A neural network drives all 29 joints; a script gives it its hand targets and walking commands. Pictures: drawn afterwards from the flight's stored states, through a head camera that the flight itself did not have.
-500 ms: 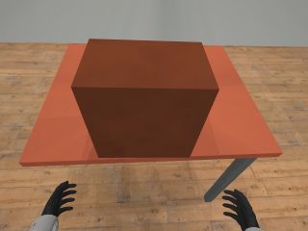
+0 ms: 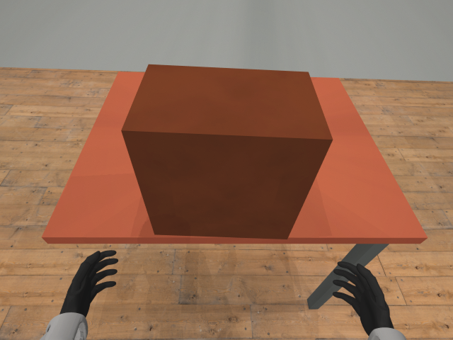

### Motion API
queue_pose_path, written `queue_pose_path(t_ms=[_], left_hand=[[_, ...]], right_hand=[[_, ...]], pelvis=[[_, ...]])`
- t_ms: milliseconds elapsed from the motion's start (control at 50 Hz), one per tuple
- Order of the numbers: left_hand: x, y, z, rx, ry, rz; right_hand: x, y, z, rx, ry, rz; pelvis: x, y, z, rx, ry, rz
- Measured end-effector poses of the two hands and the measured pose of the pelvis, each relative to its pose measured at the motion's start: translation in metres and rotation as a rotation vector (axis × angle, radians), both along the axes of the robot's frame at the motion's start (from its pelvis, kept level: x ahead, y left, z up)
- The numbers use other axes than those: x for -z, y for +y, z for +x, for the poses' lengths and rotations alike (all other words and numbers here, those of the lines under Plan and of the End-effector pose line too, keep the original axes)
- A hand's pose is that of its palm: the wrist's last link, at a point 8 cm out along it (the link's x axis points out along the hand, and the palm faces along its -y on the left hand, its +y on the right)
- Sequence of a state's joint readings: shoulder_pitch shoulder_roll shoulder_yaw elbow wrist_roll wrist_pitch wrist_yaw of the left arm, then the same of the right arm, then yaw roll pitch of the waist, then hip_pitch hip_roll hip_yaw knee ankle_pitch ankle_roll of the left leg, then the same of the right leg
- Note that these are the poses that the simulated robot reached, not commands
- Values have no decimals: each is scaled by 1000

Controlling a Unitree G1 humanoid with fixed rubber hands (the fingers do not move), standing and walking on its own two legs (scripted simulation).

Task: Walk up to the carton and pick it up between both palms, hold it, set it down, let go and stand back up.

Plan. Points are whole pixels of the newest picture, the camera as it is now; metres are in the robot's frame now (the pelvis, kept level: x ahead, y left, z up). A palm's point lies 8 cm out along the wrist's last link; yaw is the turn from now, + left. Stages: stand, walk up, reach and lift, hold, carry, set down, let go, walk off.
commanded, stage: reach and lift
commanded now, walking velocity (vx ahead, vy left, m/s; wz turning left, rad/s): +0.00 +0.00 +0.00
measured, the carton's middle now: (224, 160) +0.42 +0.04 +0.08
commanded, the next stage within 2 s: none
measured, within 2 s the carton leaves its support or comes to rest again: neither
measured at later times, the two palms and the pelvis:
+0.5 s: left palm (72, 263) +0.20 +0.26 +0.05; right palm (372, 267) +0.23 -0.22 +0.04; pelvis +0.01 -0.01 +0.00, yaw +1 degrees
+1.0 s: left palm (73, 199) +0.27 +0.26 +0.12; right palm (386, 215) +0.29 -0.23 +0.12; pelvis +0.01 -0.01 +0.00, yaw +0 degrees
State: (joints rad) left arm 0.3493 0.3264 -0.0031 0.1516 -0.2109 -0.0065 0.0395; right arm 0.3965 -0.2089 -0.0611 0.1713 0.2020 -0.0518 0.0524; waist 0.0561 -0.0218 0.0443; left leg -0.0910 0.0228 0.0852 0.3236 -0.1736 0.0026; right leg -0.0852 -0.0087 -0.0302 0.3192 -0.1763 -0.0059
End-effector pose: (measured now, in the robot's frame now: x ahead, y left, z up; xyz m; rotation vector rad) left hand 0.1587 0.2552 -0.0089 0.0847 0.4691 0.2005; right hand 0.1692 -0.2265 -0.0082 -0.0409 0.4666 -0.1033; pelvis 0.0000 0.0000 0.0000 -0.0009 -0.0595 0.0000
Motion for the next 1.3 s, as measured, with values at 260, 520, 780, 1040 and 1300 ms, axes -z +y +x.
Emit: queue_pose_path(t_ms=[260,520,780,1040,1300], left_hand=[[-35,13,24,-10,-160,-13],[-62,7,48,23,-188,-19],[-108,12,93,22,-213,-13],[-137,9,119,34,-249,-4],[-173,8,157,37,-261,-32]], right_hand=[[-27,7,31,-14,-139,27],[-55,8,63,-26,-179,57],[-90,4,89,-46,-219,53],[-126,0,120,-85,-257,48],[-156,1,147,-98,-288,46]], pelvis=[[0,-3,10,-8,10,0],[-1,-5,14,-19,21,-3],[-3,-5,17,9,24,-6],[-3,-8,13,10,45,-7],[-2,-5,9,23,55,-5]])
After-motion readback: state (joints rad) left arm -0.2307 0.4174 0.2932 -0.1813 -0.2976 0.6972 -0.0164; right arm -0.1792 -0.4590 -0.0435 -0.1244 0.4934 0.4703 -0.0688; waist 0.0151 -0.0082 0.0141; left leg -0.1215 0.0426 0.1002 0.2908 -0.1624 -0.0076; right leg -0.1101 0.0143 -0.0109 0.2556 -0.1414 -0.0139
